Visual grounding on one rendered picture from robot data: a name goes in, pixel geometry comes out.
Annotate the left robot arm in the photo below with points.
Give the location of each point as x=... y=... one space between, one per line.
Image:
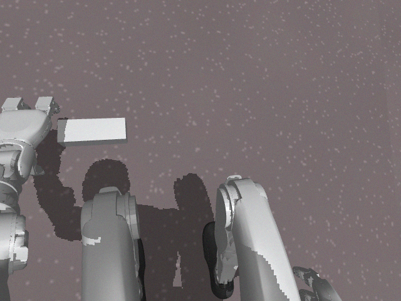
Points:
x=16 y=161

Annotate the right robot foot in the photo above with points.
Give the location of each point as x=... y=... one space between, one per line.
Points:
x=220 y=290

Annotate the carton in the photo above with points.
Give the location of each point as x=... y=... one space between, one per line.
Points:
x=80 y=132

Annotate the left robot hand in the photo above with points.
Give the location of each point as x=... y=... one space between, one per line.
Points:
x=19 y=122

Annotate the right robot hand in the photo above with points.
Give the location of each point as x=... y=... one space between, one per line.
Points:
x=323 y=290

